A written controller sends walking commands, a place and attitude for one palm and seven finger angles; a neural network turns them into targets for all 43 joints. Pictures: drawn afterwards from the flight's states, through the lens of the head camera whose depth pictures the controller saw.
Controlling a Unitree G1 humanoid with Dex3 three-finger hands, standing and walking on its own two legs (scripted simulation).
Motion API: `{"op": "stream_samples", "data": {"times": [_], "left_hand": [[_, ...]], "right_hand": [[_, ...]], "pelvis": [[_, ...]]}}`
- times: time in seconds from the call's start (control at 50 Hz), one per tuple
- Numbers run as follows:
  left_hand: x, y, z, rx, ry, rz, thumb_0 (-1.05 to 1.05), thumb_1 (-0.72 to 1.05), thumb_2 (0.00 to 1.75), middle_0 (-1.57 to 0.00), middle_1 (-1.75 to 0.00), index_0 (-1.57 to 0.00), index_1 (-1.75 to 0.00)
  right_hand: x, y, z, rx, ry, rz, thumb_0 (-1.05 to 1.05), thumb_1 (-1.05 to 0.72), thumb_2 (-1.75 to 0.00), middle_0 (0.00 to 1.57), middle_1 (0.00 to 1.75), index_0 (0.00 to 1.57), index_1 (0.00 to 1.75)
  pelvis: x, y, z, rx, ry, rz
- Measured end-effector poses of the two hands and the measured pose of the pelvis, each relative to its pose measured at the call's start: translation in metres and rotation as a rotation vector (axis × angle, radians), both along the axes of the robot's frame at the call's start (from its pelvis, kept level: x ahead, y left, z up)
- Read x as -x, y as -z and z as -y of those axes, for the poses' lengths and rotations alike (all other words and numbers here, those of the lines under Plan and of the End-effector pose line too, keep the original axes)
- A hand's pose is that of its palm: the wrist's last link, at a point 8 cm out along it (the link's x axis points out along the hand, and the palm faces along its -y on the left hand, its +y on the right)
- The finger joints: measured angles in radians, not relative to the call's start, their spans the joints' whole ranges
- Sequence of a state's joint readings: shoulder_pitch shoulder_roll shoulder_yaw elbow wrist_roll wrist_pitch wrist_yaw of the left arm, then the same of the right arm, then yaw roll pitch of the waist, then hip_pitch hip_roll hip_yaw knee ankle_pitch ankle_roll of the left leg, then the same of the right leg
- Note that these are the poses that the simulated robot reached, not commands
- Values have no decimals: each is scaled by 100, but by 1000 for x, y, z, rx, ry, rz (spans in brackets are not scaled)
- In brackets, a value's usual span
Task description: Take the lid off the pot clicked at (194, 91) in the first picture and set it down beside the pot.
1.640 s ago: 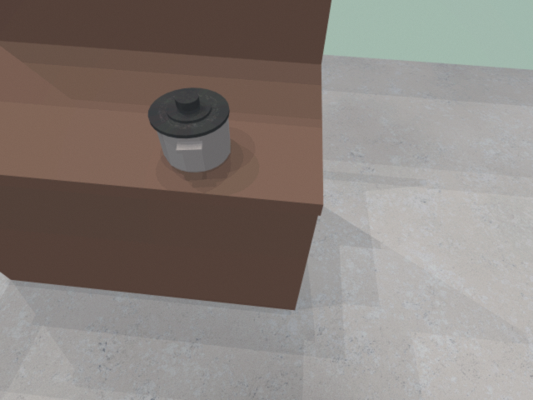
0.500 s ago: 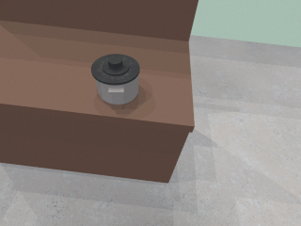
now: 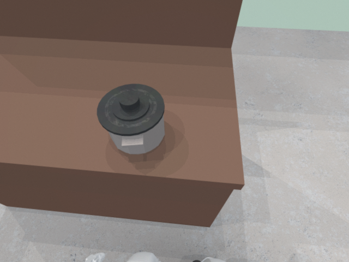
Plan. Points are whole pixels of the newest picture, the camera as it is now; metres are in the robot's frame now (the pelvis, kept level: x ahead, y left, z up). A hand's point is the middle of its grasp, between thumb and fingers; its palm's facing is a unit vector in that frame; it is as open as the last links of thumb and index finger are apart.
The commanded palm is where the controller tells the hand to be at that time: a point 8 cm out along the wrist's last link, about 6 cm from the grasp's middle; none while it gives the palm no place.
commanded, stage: come to a stop and stand still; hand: left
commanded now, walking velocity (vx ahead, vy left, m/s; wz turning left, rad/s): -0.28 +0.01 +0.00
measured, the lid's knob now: (129, 100) +0.47 +0.14 +0.08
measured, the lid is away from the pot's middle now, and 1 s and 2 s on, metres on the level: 0.00 0.00 0.00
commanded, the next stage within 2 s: look again from close up in 1.88 s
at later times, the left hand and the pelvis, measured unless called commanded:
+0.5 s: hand out of the picture +0.00 +0.28 -0.17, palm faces -0.02 -0.97 -0.23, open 7.4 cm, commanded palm none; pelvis -0.02 +0.07 +0.01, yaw -3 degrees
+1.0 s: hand out of the picture -0.02 +0.16 -0.17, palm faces -0.04 -0.98 -0.17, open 7.3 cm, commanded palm none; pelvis -0.02 +0.00 +0.00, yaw -3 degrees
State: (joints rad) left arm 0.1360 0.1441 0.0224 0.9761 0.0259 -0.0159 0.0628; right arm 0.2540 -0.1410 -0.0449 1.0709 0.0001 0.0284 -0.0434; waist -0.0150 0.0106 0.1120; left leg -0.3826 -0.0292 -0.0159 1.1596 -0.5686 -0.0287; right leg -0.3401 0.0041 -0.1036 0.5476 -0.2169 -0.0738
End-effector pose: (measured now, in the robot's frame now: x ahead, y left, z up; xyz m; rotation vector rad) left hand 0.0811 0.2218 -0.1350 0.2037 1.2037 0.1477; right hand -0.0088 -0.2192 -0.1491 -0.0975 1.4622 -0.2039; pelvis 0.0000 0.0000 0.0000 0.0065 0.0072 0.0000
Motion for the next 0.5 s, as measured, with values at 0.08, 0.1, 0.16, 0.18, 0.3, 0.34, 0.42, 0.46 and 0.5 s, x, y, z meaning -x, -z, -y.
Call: {"op": "stream_samples", "data": {"times": [0.08,0.1,0.16,0.18,0.3,0.34,0.42,0.46,0.5], "left_hand": [[9,-3,-20,-27,-1,-56,-1,92,90,-21,-30,-20,-30],[11,-3,-26,-31,1,-64,-1,92,90,-21,-30,-20,-30],[17,0,-45,-36,4,-75,0,92,90,-21,-30,-20,-30],[18,2,-53,-36,4,-75,0,92,90,-21,-30,-20,-30],[26,21,-93,-22,-22,-66,0,91,90,-21,-30,-20,-30],[32,19,-100,-19,-29,-72,0,91,90,-20,-30,-20,-30],[53,12,-104,1,-35,-112,0,91,90,-20,-30,-20,-30],[66,9,-104,4,-28,-151,0,91,90,-20,-30,-20,-30],[79,7,-103,3,-17,-195,0,91,90,-20,-30,-20,-30]], "right_hand": [[-59,-8,2,20,-28,147,0,-91,-90,19,30,20,30],[-70,-10,2,25,-36,176,0,-91,-90,19,30,20,30],[-91,-16,-4,46,-60,235,0,-91,-90,19,30,19,30],[-95,-18,-7,55,-66,248,0,-91,-90,19,30,19,30],[-78,-24,-31,106,-89,252,0,-91,-90,19,30,20,30],[-63,-30,-40,109,-99,220,0,-91,-90,19,30,20,30],[-38,-35,-53,96,-91,166,0,-91,-90,20,30,20,30],[-28,-35,-54,93,-69,154,0,-91,-90,20,30,20,30],[-18,-34,-54,88,-44,147,0,-91,-90,20,30,20,30]], "pelvis": [[-1,-4,-9,-14,18,-3],[0,-4,-12,-17,22,-4],[2,-2,-25,-17,31,1],[2,-1,-29,-14,33,3],[5,8,-56,9,30,26],[7,3,-60,18,34,27],[12,-6,-64,28,41,13],[15,-9,-66,28,51,1],[18,-10,-66,26,61,-9]]}}
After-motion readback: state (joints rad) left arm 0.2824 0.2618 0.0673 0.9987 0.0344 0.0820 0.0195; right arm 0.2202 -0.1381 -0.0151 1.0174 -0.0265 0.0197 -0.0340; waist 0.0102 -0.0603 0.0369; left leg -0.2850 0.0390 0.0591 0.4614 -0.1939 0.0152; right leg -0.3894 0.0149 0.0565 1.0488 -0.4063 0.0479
